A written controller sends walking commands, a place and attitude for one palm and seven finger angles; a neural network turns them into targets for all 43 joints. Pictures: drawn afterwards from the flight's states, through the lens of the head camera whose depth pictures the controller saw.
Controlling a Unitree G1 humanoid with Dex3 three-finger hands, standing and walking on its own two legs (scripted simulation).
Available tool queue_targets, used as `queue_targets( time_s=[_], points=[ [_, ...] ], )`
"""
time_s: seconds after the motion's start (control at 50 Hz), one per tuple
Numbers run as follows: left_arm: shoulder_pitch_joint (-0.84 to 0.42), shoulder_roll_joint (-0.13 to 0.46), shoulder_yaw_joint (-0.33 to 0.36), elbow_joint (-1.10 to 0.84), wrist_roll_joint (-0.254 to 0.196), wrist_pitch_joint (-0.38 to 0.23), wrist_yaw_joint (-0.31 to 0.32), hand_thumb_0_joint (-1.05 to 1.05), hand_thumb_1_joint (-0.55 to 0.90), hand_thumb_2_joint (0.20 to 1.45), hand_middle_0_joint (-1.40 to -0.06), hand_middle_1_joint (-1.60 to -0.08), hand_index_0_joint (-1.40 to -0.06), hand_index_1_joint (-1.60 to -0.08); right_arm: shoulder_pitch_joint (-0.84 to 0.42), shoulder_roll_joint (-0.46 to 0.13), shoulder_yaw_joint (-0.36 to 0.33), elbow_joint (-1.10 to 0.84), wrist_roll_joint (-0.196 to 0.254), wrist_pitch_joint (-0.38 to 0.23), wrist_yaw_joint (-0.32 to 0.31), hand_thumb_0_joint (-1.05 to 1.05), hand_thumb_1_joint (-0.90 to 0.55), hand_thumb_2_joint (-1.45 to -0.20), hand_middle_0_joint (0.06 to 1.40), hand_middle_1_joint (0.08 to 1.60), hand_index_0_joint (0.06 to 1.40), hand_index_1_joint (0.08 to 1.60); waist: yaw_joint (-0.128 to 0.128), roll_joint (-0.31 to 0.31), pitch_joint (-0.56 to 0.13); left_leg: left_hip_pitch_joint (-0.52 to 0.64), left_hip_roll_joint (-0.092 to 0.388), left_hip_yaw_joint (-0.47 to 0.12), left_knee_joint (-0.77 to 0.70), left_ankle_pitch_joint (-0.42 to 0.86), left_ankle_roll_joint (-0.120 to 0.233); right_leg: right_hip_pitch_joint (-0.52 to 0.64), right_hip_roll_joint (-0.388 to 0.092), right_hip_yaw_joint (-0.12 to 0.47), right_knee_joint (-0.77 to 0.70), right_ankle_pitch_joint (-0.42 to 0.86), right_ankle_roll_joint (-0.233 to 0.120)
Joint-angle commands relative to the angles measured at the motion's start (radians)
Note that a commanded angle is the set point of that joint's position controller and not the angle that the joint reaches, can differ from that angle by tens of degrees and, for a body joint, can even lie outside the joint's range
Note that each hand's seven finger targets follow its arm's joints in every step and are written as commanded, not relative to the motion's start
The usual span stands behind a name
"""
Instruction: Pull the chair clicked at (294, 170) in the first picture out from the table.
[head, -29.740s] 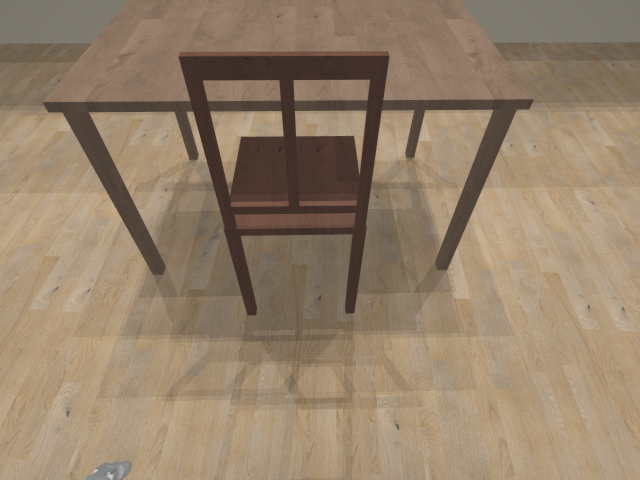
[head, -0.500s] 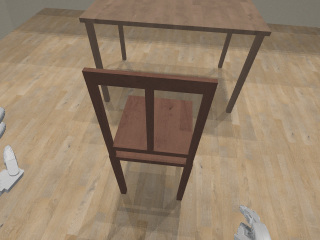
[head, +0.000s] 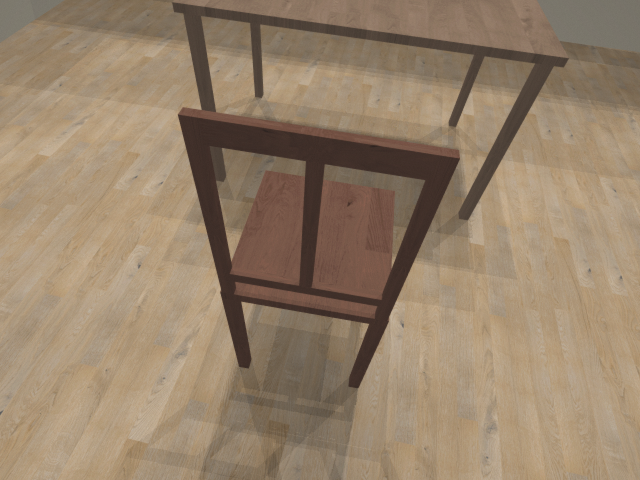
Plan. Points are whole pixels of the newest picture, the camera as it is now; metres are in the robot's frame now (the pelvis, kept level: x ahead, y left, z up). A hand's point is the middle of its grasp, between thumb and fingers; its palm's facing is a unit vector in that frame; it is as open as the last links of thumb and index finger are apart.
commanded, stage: let the arm hang, fingers relaxed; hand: left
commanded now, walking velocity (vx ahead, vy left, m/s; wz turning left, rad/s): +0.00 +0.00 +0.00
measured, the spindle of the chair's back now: (310, 232) +0.51 +0.05 -0.05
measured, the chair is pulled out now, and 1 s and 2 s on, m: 0.63 0.63 0.63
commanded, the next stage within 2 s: look to check the result in 0.68 s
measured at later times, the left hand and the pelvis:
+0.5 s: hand out of the picture +0.01 +0.15 -0.17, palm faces +0.00 -0.98 -0.18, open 7.3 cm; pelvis +0.01 -0.01 +0.00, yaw -2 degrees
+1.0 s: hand out of the picture +0.01 +0.15 -0.17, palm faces +0.01 -0.98 -0.17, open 7.3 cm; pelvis +0.01 -0.01 +0.00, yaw -2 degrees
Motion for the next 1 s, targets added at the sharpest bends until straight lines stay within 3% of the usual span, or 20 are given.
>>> queue_targets(
  time_s=[0.0,0.08,0.14,0.22,0.42,0.44,0.52,0.72,0.98],
  points=[
    [0.032,0.081,0.007,0.006,0.004,-0.032,0.001,0.000,0.900,0.900,-0.200,-0.300,-0.200,-0.300,0.038,-0.114,-0.027,-0.048,0.005,-0.032,-0.013,0.000,-0.900,-0.900,0.200,0.300,0.200,0.300,-0.007,0.124,-0.051,0.007,0.114,-0.119,-0.171,0.079,0.028,0.038,-0.049,0.060,-0.082,0.050,-0.053],
    [0.048,0.072,-0.004,0.054,0.003,-0.033,0.005,0.000,0.900,0.900,-0.200,-0.300,-0.200,-0.300,0.068,-0.114,-0.028,-0.019,0.008,-0.030,-0.014,0.000,-0.900,-0.900,0.200,0.300,0.200,0.300,-0.009,0.038,-0.024,0.019,0.114,-0.106,-0.176,0.048,0.028,0.014,-0.057,0.073,-0.100,0.023,-0.053],
    [0.053,0.070,-0.009,0.078,0.004,-0.033,0.006,0.000,0.900,0.900,-0.200,-0.300,-0.200,-0.300,0.083,-0.106,-0.025,0.003,0.008,-0.028,-0.014,0.000,-0.900,-0.900,0.200,0.300,0.200,0.300,-0.009,0.003,0.017,0.014,0.110,-0.096,-0.184,0.012,0.030,-0.021,-0.057,0.085,-0.117,-0.011,-0.057],
    [0.065,0.059,-0.011,0.099,0.003,-0.034,0.009,0.000,0.900,0.900,-0.200,-0.300,-0.200,-0.300,0.100,-0.093,-0.023,0.029,0.007,-0.029,-0.013,0.000,-0.900,-0.900,0.200,0.300,0.200,0.300,-0.009,-0.028,0.022,0.019,0.103,-0.081,-0.178,0.010,0.027,-0.032,-0.063,0.098,-0.123,-0.033,-0.056],
    [0.072,0.034,-0.009,0.117,0.002,-0.039,0.016,0.000,0.900,0.900,-0.200,-0.300,-0.200,-0.300,0.109,-0.055,-0.017,0.068,0.008,-0.037,-0.019,0.000,-0.900,-0.900,0.200,0.300,0.200,0.300,-0.007,0.029,0.018,0.046,0.104,-0.060,-0.159,0.122,0.023,-0.027,-0.063,0.103,-0.101,0.049,-0.059],
    [0.072,0.033,-0.008,0.117,0.002,-0.038,0.016,0.000,0.900,0.900,-0.200,-0.300,-0.200,-0.300,0.108,-0.047,-0.017,0.071,0.009,-0.035,-0.021,0.000,-0.900,-0.900,0.200,0.300,0.200,0.300,-0.004,0.034,0.043,0.030,0.105,-0.060,-0.163,0.108,0.025,-0.029,-0.058,0.098,-0.108,0.041,-0.060],
    [0.075,0.021,-0.006,0.127,0.000,-0.040,0.016,0.000,0.900,0.900,-0.200,-0.300,-0.200,-0.300,0.110,-0.041,-0.017,0.079,0.008,-0.040,-0.025,0.000,-0.900,-0.900,0.200,0.300,0.200,0.300,-0.005,0.068,0.013,0.051,0.105,-0.057,-0.158,0.146,0.023,-0.012,-0.060,0.104,-0.098,0.077,-0.061],
    [0.070,0.010,-0.004,0.133,0.000,-0.044,0.016,0.000,0.900,0.900,-0.200,-0.300,-0.200,-0.300,0.119,-0.037,-0.020,0.094,0.010,-0.044,-0.029,0.000,-0.900,-0.900,0.200,0.300,0.200,0.300,-0.008,0.038,-0.005,0.092,0.110,-0.049,-0.143,0.223,0.021,0.003,-0.063,0.099,-0.100,0.137,-0.062],
    [0.066,0.009,-0.002,0.137,0.000,-0.043,0.017,0.000,0.900,0.900,-0.200,-0.300,-0.200,-0.300,0.107,-0.036,-0.022,0.099,0.010,-0.040,-0.029,0.000,-0.900,-0.900,0.200,0.300,0.200,0.300,-0.008,0.026,0.021,0.086,0.110,-0.049,-0.153,0.176,0.020,-0.006,-0.060,0.099,-0.115,0.100,-0.061]
  ],
)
